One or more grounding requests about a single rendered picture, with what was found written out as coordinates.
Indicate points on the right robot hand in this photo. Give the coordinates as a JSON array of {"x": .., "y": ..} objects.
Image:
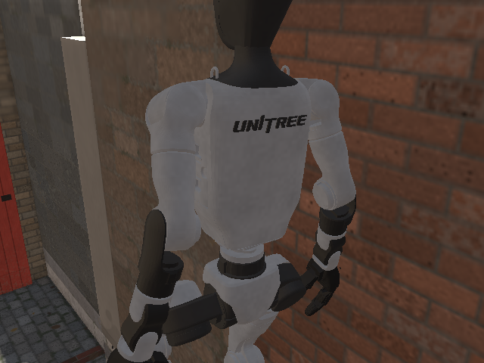
[{"x": 330, "y": 280}]

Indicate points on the robot right thigh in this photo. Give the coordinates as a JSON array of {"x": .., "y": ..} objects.
[{"x": 242, "y": 336}]

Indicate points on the left robot hand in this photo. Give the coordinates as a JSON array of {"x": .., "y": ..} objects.
[{"x": 157, "y": 357}]

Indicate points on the humanoid robot torso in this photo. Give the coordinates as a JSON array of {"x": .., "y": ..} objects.
[{"x": 250, "y": 159}]

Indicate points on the robot left upper arm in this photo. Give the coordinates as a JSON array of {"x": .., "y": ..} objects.
[{"x": 171, "y": 117}]

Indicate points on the robot right forearm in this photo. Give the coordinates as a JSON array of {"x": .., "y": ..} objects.
[{"x": 330, "y": 236}]

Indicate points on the robot left forearm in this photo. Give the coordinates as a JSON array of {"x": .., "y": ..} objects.
[{"x": 149, "y": 306}]

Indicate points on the robot right upper arm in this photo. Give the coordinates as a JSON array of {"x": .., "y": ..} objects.
[{"x": 336, "y": 187}]

